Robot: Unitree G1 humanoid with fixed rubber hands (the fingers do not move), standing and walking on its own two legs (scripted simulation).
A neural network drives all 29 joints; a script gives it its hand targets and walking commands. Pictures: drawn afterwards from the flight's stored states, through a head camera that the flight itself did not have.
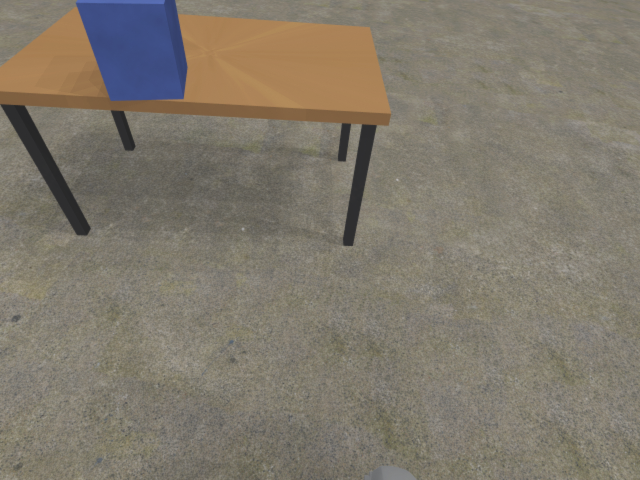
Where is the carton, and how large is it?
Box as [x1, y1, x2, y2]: [76, 0, 187, 100]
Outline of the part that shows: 77,0 76,4 111,100 183,98 187,67 174,0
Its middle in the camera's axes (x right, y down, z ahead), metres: -0.50 -0.56 +1.09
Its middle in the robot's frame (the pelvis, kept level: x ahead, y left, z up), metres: +1.22 +0.49 +0.01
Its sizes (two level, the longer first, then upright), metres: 0.210 0.200 0.250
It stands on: a table, 0.64 m high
